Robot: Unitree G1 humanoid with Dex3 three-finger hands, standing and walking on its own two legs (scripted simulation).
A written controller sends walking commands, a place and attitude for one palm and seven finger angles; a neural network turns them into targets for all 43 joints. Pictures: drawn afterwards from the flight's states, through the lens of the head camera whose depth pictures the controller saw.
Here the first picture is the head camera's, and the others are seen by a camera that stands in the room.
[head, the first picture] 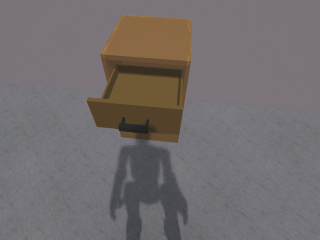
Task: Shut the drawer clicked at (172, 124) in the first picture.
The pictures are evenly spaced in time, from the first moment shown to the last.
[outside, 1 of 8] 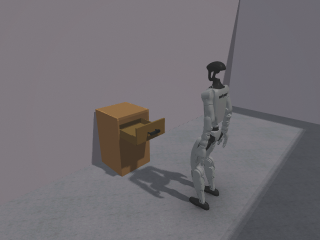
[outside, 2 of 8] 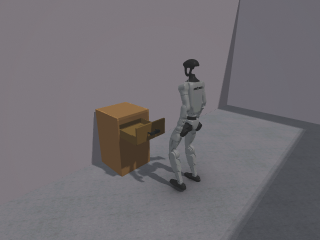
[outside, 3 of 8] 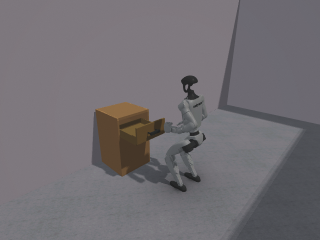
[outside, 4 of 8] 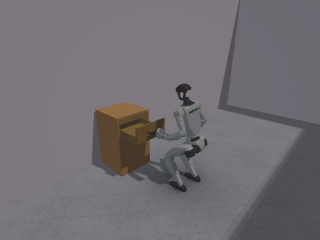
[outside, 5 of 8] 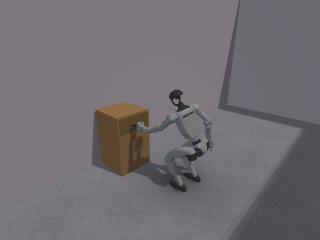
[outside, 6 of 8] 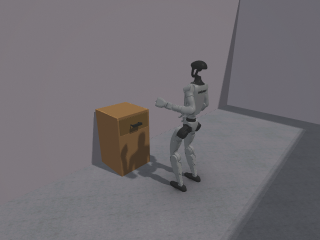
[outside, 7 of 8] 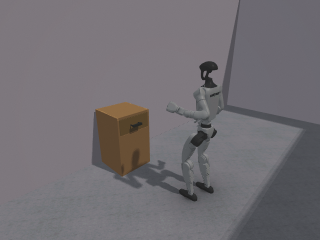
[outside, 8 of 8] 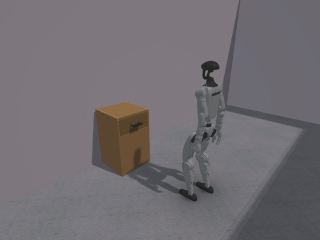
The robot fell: no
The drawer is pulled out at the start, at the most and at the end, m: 0.28 0.28 0.00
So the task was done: yes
